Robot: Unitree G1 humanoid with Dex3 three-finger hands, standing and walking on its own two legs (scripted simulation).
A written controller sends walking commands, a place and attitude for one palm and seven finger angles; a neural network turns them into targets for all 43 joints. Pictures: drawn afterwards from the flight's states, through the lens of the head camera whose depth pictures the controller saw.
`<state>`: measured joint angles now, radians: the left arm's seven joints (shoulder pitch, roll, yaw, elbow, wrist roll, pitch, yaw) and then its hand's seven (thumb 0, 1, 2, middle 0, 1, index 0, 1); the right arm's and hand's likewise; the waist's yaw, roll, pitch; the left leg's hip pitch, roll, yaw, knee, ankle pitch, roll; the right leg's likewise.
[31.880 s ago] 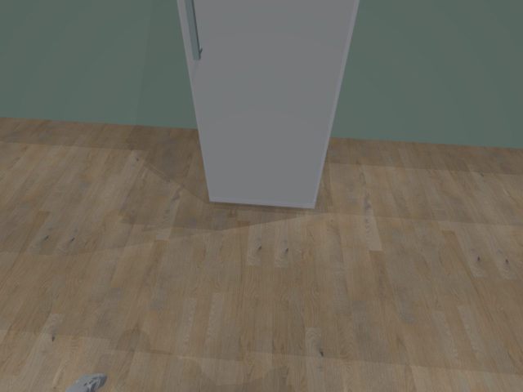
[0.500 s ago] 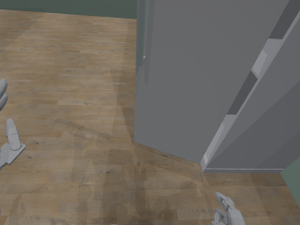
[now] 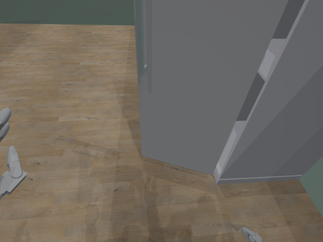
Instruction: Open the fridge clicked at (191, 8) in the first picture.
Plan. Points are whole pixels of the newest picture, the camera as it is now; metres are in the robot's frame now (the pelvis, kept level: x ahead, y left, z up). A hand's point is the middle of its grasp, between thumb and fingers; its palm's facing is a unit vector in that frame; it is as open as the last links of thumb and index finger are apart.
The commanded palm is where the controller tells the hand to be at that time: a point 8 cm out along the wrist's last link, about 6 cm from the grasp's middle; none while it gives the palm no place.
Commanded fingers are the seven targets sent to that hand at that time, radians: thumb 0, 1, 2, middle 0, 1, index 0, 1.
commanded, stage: stop stepping back and stand still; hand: left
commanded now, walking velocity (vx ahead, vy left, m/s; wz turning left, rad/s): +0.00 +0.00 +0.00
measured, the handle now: (142, 23) +0.78 +0.14 +0.23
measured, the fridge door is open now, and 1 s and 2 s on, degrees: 69 69 69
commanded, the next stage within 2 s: let the arm hang, fingers relaxed in 0.42 s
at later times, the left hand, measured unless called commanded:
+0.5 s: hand (8, 166) +0.20 +0.30 +0.16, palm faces +0.41 -0.79 -0.46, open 7.4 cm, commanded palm none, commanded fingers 0.00 0.90 0.90 -0.20 -0.30 -0.20 -0.30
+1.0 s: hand out of the picture -0.06 +0.24 -0.18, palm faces -0.01 -0.98 -0.20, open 7.2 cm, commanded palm none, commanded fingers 0.00 0.90 0.90 -0.20 -0.30 -0.20 -0.30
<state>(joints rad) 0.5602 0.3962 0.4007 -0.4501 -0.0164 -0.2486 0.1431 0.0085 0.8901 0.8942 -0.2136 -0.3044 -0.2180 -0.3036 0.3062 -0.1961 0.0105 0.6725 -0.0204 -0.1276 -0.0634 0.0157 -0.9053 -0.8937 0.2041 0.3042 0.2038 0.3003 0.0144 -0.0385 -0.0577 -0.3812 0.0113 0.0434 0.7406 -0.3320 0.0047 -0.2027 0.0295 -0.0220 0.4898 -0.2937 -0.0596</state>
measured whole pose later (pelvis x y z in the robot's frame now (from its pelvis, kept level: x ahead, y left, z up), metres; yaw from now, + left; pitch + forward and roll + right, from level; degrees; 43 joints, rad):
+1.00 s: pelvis -0.03 +0.04 +0.00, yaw +2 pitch +0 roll -1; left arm 0.33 0.25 -0.01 1.03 0.02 0.03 0.00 0.00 0.95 0.89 -0.21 -0.30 -0.21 -0.30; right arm 0.30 -0.25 -0.01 1.02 -0.03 0.04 0.00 0.01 -0.91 -0.89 0.20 0.30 0.20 0.30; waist 0.00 -0.02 0.06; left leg -0.33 0.00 0.03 0.49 -0.17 0.04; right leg -0.23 0.01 -0.05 0.46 -0.24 -0.01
